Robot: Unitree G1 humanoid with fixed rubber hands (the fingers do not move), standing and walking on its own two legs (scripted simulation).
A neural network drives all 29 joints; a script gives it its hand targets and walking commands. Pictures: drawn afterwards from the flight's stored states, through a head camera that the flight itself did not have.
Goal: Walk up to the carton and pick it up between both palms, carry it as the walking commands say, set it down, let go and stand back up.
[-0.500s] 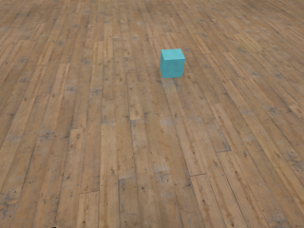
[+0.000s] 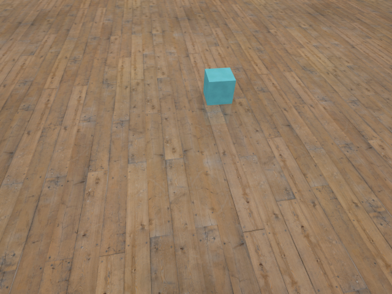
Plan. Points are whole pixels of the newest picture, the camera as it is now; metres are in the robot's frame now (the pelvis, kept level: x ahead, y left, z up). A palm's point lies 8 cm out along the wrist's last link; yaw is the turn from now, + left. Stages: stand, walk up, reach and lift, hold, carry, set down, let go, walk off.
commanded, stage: walk up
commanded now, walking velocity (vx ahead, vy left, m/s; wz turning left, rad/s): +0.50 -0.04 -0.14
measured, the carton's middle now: (218, 86) +1.75 -0.18 -0.67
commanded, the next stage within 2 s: none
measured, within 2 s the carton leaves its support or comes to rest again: neither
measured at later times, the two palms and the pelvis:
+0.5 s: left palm out of the picture +0.07 +0.20 -0.13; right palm (299, 248) +0.27 -0.26 -0.16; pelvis +0.19 -0.02 -0.01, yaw -2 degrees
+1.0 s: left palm (133, 153) +0.55 +0.22 -0.13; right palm (284, 207) +0.38 -0.24 -0.13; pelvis +0.44 -0.02 +0.00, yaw -1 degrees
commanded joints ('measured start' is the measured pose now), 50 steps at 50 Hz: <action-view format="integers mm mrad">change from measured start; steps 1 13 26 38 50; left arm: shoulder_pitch -82 390 379 318 -16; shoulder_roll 84 185 -24 -122 -114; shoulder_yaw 24 53 33 18 28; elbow -102 29 69 8 -145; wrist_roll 4 22 7 4 -1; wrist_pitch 1 -65 -95 -34 -5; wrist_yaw -22 17 24 6 -51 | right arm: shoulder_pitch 24 -163 -180 128 232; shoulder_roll -138 -41 64 19 -22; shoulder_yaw -34 -26 -21 -45 -55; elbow -88 -181 -213 -63 -57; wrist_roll -13 -33 13 -13 -6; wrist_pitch -10 -63 -33 -72 -75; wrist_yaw -3 17 52 -22 -16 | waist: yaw -42 141 43 -17 -42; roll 79 -70 -275 128 161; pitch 58 105 177 -6 98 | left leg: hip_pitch -41 -683 -324 -72 -50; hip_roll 160 114 56 348 297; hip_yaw -169 -59 126 -191 -32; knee -127 687 240 -218 -317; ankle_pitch -361 -77 246 21 -49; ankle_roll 55 8 -11 125 68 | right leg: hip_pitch -205 272 53 -343 -344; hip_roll -83 -454 -169 -170 -122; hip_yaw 102 576 -111 39 -92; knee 18 -321 -235 793 250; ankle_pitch -250 -374 424 56 234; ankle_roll -34 -172 -52 2 83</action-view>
